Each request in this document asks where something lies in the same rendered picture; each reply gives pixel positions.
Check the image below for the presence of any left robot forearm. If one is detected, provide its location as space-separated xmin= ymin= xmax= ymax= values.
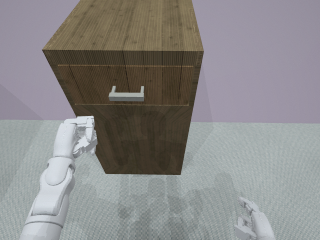
xmin=19 ymin=156 xmax=76 ymax=240

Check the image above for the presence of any handle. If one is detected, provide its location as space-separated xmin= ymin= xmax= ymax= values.
xmin=108 ymin=86 xmax=144 ymax=102

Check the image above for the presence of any robot left hand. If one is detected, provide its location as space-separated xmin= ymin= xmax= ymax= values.
xmin=53 ymin=116 xmax=98 ymax=162

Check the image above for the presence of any drawer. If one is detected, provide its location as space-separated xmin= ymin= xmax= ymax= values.
xmin=57 ymin=64 xmax=194 ymax=105

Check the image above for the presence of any cabinet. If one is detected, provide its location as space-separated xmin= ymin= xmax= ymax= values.
xmin=42 ymin=0 xmax=204 ymax=175

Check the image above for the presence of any robot right hand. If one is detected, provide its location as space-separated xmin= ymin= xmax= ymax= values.
xmin=234 ymin=196 xmax=275 ymax=240

